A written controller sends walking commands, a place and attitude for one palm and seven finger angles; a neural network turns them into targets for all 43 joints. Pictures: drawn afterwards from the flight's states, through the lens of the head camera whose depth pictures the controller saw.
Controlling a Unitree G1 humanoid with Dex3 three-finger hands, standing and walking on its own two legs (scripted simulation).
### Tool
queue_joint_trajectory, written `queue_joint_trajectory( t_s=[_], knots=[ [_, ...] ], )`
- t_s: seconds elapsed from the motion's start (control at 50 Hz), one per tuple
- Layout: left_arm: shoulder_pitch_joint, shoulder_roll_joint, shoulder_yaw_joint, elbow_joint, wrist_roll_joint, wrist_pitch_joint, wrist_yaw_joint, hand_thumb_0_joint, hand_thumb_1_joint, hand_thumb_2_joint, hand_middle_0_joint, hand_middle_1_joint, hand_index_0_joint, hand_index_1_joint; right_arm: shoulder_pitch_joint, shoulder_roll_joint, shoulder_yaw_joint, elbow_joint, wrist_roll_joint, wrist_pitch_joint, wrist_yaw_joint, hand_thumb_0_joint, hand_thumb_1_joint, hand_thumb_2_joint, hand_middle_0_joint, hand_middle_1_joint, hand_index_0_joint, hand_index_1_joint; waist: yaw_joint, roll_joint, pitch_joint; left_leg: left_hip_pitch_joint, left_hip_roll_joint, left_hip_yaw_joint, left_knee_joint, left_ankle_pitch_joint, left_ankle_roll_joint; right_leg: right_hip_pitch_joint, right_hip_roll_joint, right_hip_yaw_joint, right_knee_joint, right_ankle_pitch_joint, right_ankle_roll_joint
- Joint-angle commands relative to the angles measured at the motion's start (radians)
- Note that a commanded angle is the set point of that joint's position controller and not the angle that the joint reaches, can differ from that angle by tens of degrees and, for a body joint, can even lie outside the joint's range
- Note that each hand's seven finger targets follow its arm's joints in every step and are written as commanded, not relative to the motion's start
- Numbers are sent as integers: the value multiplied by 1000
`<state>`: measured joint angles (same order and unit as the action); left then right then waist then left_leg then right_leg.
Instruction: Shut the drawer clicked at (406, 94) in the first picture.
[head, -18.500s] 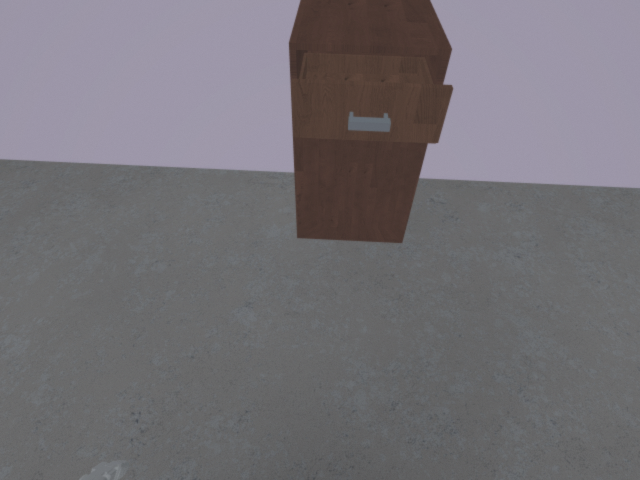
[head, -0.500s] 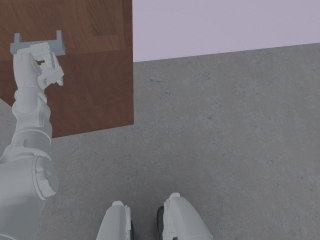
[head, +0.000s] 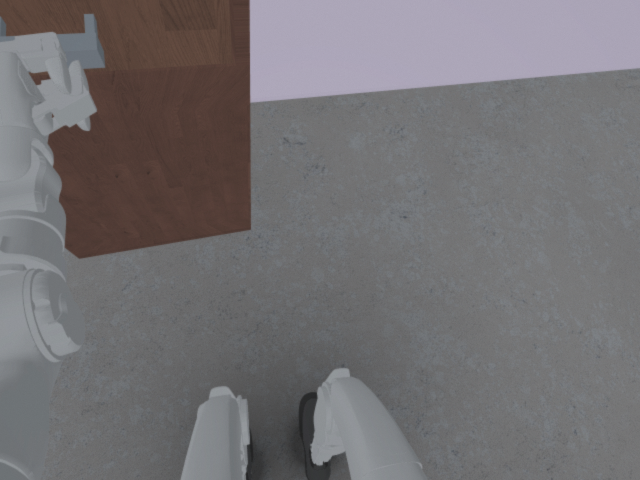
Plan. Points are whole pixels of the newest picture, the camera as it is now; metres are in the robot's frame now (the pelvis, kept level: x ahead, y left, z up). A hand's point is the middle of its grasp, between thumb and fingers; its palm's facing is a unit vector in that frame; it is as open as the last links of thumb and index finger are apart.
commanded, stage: pull the fist back off the drawer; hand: left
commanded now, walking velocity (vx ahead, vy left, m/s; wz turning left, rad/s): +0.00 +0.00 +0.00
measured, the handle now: (45, 38) +0.62 +0.25 +0.06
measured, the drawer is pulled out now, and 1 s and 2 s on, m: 0.00 0.00 0.00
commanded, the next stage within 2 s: draw the hand back to the body in 0.62 s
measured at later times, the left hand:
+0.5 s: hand (87, 93) +0.55 +0.20 +0.06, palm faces +0.14 -0.99 +0.00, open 3.3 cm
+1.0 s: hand (48, 125) +0.47 +0.21 +0.11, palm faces +0.14 -0.99 -0.02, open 3.2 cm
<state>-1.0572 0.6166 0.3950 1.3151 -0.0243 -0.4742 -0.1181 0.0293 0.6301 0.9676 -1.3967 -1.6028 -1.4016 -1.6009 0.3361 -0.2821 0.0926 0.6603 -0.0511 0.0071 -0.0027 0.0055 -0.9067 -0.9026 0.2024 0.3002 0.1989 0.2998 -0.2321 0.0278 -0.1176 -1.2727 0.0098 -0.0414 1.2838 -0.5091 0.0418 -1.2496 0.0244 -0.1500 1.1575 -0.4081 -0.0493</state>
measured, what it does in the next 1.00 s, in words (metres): rises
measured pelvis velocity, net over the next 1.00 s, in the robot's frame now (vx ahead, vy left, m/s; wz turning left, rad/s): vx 0.07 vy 0.01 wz -0.02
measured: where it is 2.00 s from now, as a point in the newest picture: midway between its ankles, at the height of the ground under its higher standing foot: (278, 467)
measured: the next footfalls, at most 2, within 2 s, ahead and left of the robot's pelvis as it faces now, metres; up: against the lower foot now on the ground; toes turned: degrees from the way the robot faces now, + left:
none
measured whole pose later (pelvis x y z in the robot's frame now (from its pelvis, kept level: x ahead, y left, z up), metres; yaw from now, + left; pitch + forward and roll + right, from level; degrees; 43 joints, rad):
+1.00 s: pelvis +0.07 +0.01 +0.06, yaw -1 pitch +20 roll -3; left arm -0.32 0.28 0.27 0.57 -0.18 -0.38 -0.07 0.01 0.90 0.90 -1.40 -1.60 -1.40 -1.60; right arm 0.32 -0.24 0.02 0.56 0.02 0.08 0.03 0.01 -0.91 -0.90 0.20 0.30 0.20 0.30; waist -0.06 0.04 -0.15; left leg -0.79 0.00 0.03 0.96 -0.52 0.06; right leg -0.81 0.04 -0.06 0.88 -0.42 -0.02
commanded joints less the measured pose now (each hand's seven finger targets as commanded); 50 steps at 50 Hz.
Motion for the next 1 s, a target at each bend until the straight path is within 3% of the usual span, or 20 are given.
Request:
queue_joint_trajectory(
  t_s=[0.0,0.06,0.12,0.18,0.3,0.38,0.44,0.46,0.5,0.56,0.64,0.66,0.7,0.74,0.78,0.82,0.86,0.92,0.96,0.98],
  knots=[
    [-665,264,21,-295,-15,-60,29,0,900,900,-1400,-1600,-1400,-1600,203,-205,-68,-31,3,-21,-13,0,-900,-900,200,300,200,300,-83,265,-559,368,12,-79,-181,105,-3,259,12,146,-155,-19,28],
    [-647,274,44,-282,-21,-53,30,0,900,900,-1400,-1600,-1400,-1600,205,-208,-70,-33,0,-21,-8,0,-900,-900,200,300,200,300,-79,224,-540,341,14,-84,-180,82,-1,263,12,148,-158,-33,28],
    [-614,260,50,-279,-21,-53,25,0,900,900,-1400,-1600,-1400,-1600,207,-207,-74,-40,0,-18,0,0,-900,-900,200,300,200,300,-63,248,-547,368,15,-87,-186,97,-6,249,13,140,-155,-23,24],
    [-565,240,54,-259,-23,-45,25,0,900,900,-1400,-1600,-1400,-1600,207,-204,-76,-46,-1,-13,6,0,-900,-900,200,300,200,300,-56,221,-520,352,15,-85,-192,84,-3,252,13,138,-156,-31,23],
    [-433,194,65,-342,-36,-62,30,0,900,900,-1400,-1600,-1400,-1600,206,-201,-89,-65,-2,2,18,0,-900,-900,200,300,200,300,0,241,-581,481,22,-102,-226,179,-24,259,15,112,-145,28,19],
    [-348,131,42,-379,-36,-72,44,0,900,900,-1400,-1600,-1400,-1600,199,-191,-97,-74,-1,15,27,0,-900,-900,200,300,200,300,17,204,-561,516,25,-101,-244,221,-29,274,18,102,-149,51,19],
    [-227,119,59,-405,-39,-78,56,0,900,900,-1400,-1600,-1400,-1600,193,-183,-104,-86,3,30,32,0,-900,-900,200,300,200,300,50,165,-554,523,24,-79,-250,290,-32,334,21,104,-160,97,18],
    [-210,97,50,-425,-45,-82,59,0,900,900,-1400,-1600,-1400,-1600,187,-177,-105,-91,4,33,34,0,-900,-900,200,300,200,300,48,148,-547,517,24,-70,-250,300,-29,353,20,106,-165,111,21],
    [-111,69,43,-442,-46,-86,59,0,900,900,-1400,-1600,-1400,-1600,183,-169,-108,-104,6,44,39,0,-900,-900,200,300,200,300,76,156,-547,540,22,-58,-258,368,-35,387,22,105,-162,162,17],
    [-80,55,44,-466,-53,-87,60,0,900,900,-1400,-1600,-1400,-1600,180,-162,-117,-101,9,57,37,0,-900,-900,200,300,200,300,71,103,-513,528,24,-44,-256,413,-32,422,22,108,-166,222,22],
    [-53,-48,-23,-497,-70,-93,48,0,900,900,-1400,-1600,-1400,-1600,171,-149,-126,-96,13,68,38,0,-900,-900,200,300,200,300,64,129,-491,606,32,-48,-252,526,-51,376,21,100,-166,259,23],
    [-56,-39,-16,-511,-77,-99,46,0,900,900,-1400,-1600,-1400,-1600,169,-151,-129,-92,13,70,37,0,-900,-900,200,300,200,300,66,131,-483,617,34,-49,-252,555,-57,378,21,99,-167,271,22],
    [-21,-56,-23,-525,-85,-104,41,0,900,900,-1400,-1600,-1400,-1600,170,-149,-133,-90,14,74,35,0,-900,-900,200,300,200,300,72,141,-501,651,35,-49,-244,632,-63,379,21,101,-163,307,24],
    [61,-43,-17,-701,-101,-113,36,0,900,900,-1400,-1600,-1400,-1600,160,-144,-144,-119,21,76,37,0,-900,-900,200,300,200,300,124,203,-639,777,40,-52,-264,776,-83,461,21,102,-173,371,22],
    [217,-57,-28,-839,-129,-94,32,0,900,900,-1400,-1600,-1400,-1600,152,-139,-149,-150,32,69,42,0,-900,-900,200,300,200,300,163,249,-713,894,45,-54,-288,928,-99,527,24,98,-197,439,18],
    [330,-111,-73,-920,-149,-50,30,0,900,900,-1400,-1600,-1400,-1600,131,-126,-148,-165,49,67,42,0,-900,-900,200,300,200,300,159,171,-652,885,51,-52,-324,948,-92,589,25,92,-235,483,26],
    [438,-148,-83,-931,-167,7,37,0,900,900,-1400,-1600,-1400,-1600,112,-117,-147,-177,66,61,34,0,-900,-900,200,300,200,300,156,61,-543,785,38,-21,-364,816,-59,672,23,97,-277,502,33],
    [484,-148,-71,-940,-176,61,56,0,900,900,-1400,-1600,-1400,-1600,73,-113,-137,-188,81,51,14,0,-900,-900,200,300,200,300,152,-12,-392,666,18,14,-424,593,-30,743,15,111,-318,468,37],
    [492,-138,-57,-976,-179,69,64,0,900,900,-1400,-1600,-1400,-1600,54,-111,-136,-192,84,39,3,0,-900,-900,200,300,200,300,158,-27,-341,655,11,22,-450,536,-26,774,11,116,-339,455,34],
    [499,-132,-63,-1041,-178,61,62,0,900,900,-1400,-1600,-1400,-1600,44,-109,-134,-201,83,31,-2,0,-900,-900,200,300,200,300,171,49,-359,698,11,22,-457,576,-31,783,9,120,-339,465,28]
  ],
)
